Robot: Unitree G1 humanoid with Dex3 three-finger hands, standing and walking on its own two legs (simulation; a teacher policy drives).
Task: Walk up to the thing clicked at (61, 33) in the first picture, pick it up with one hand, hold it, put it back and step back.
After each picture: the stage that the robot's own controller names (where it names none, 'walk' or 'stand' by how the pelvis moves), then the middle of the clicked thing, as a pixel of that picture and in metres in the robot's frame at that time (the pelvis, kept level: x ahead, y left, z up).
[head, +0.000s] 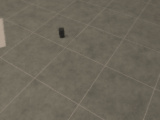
stand; (61, 32) +1.56 +0.25 -0.72
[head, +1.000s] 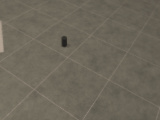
walk; (64, 41) +1.44 +0.15 -0.71
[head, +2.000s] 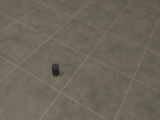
walk; (55, 70) +0.94 +0.18 -0.72
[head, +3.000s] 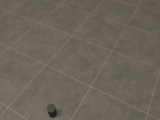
walk; (52, 111) +0.55 +0.22 -0.70
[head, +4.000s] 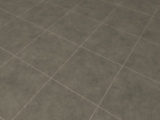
stand; out of the picture +0.38 +0.22 -0.72
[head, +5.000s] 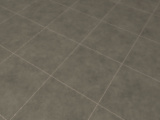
walk; out of the picture +0.38 +0.20 -0.72
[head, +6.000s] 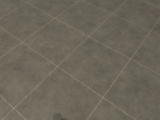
stand; out of the picture +0.41 +0.19 -0.70
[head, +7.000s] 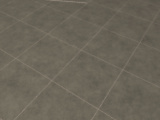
stand; out of the picture +0.39 +0.20 -0.71
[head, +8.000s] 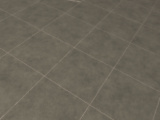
walk; out of the picture +0.44 +0.20 -0.72
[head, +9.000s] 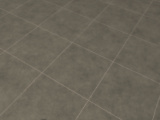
walk; out of the picture +0.42 +0.26 -0.69
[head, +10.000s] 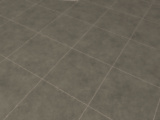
stand; out of the picture +0.41 +0.29 -0.73
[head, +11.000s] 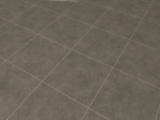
stand; out of the picture +0.38 +0.28 -0.73
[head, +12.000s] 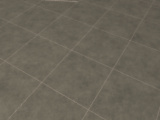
stand; out of the picture +0.37 +0.28 -0.73
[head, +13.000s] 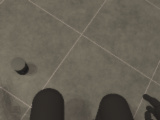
go down; (20, 66) +0.43 +0.31 -0.42
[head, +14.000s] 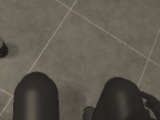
go down; out of the picture +0.44 +0.35 -0.29
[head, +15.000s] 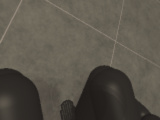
close in; out of the picture +0.40 +0.39 -0.23
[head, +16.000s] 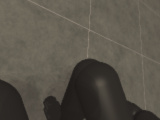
close; out of the picture +0.39 +0.40 -0.22
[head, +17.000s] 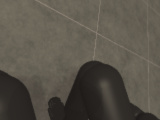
lift; out of the picture +0.38 +0.38 -0.22
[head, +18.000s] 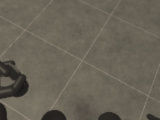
lift; (13, 81) +0.34 +0.23 -0.03
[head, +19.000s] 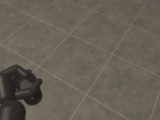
hold; (29, 89) +0.34 +0.20 -0.02
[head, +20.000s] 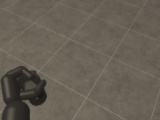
hold; (34, 89) +0.34 +0.18 -0.01
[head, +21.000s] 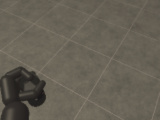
crouch; (33, 90) +0.34 +0.18 -0.01
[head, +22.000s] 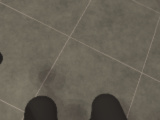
crouch; out of the picture +0.43 +0.31 -0.09
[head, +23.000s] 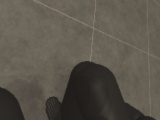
lower; out of the picture +0.40 +0.40 -0.23
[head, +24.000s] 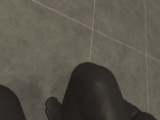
lower; out of the picture +0.39 +0.41 -0.23
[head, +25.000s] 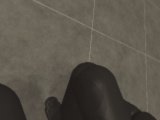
lower; out of the picture +0.39 +0.41 -0.23
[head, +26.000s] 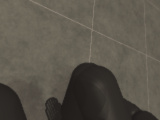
lower; out of the picture +0.38 +0.41 -0.23
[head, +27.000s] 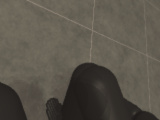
loosen; out of the picture +0.38 +0.41 -0.23
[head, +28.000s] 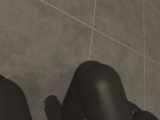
withdraw; out of the picture +0.38 +0.40 -0.22
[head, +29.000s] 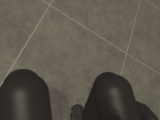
stand; out of the picture +0.43 +0.37 -0.26
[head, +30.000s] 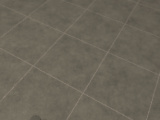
stand; out of the picture +0.41 +0.28 -0.64
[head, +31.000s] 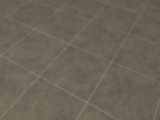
stand; out of the picture +0.41 +0.29 -0.67
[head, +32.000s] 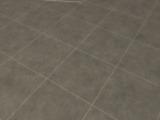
stand; out of the picture +0.42 +0.26 -0.72
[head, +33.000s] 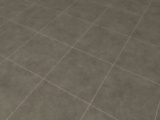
stand; out of the picture +0.40 +0.28 -0.73
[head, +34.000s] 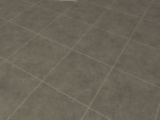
stand; out of the picture +0.38 +0.28 -0.73
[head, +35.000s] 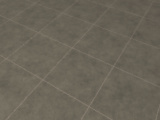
stand; out of the picture +0.38 +0.28 -0.73
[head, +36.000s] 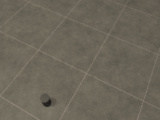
walk; (46, 100) +0.49 +0.26 -0.70
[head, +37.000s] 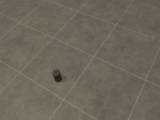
walk; (57, 75) +0.77 +0.28 -0.70
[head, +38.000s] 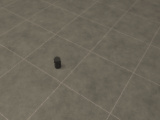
stand; (57, 62) +1.06 +0.24 -0.70
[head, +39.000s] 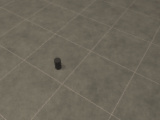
stand; (57, 63) +1.03 +0.23 -0.72
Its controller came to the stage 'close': yes
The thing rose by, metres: 0.71
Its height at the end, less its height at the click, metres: +0.00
